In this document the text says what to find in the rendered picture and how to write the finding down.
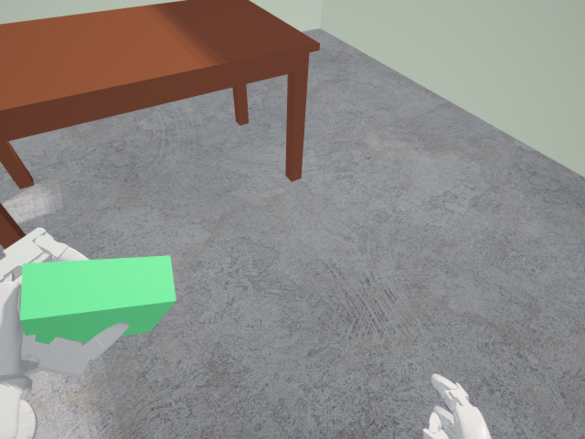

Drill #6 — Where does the left robot forearm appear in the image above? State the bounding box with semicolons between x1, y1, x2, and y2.
0;373;37;439

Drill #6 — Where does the left robot hand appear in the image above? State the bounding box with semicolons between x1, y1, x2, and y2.
0;228;130;378

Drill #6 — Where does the table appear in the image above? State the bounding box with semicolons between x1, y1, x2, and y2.
0;0;320;249

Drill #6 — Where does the right robot hand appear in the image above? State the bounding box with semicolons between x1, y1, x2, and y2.
423;374;492;439

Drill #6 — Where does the sponge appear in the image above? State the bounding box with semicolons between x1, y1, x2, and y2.
20;255;176;345

